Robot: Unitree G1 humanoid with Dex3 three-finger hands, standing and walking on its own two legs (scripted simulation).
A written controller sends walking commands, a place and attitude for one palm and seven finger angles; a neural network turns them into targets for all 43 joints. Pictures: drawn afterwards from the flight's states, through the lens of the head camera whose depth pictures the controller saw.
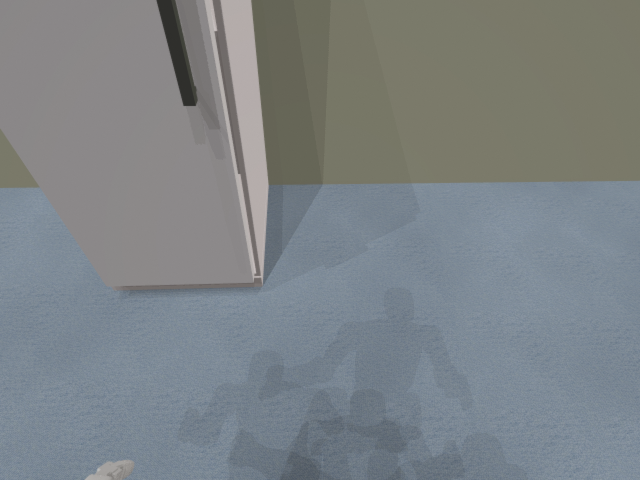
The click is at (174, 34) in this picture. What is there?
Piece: fridge door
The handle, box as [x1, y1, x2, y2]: [157, 0, 197, 105]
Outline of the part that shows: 157,0 183,105 195,105 197,100 195,94 196,89 193,85 175,1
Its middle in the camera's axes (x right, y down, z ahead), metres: -0.27 -0.43 +0.68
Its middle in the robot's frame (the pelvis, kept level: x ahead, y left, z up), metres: +0.82 +0.33 +0.25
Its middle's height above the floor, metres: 1.02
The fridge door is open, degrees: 0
